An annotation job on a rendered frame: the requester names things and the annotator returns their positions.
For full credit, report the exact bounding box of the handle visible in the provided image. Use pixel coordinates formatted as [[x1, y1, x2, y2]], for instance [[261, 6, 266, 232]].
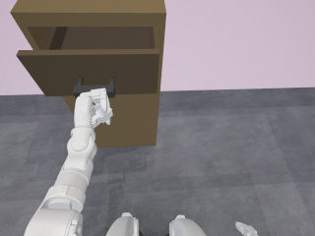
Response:
[[73, 76, 115, 99]]

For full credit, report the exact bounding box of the robot right hand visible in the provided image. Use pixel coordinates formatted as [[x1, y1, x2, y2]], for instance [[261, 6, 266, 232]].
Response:
[[235, 221, 259, 236]]

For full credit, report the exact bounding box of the robot left forearm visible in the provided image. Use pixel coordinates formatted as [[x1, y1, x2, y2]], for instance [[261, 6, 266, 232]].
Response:
[[24, 126, 97, 236]]

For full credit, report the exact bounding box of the robot right shin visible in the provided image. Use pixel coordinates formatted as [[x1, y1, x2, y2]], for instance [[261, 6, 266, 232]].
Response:
[[174, 214, 185, 221]]

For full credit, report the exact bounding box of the robot left upper arm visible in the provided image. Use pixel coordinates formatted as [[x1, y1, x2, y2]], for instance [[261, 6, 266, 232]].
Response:
[[27, 208, 83, 236]]

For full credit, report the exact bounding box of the drawer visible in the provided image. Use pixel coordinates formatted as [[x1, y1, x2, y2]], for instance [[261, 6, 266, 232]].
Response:
[[16, 27, 159, 96]]

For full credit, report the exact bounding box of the cabinet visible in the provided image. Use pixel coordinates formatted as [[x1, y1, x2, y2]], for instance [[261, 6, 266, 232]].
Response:
[[10, 0, 166, 148]]

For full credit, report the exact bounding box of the right robot thigh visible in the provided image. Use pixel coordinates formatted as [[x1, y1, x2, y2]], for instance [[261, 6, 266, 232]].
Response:
[[169, 218, 207, 236]]

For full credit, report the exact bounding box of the robot left hand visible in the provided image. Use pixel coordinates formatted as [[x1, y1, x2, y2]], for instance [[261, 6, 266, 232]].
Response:
[[74, 88, 113, 130]]

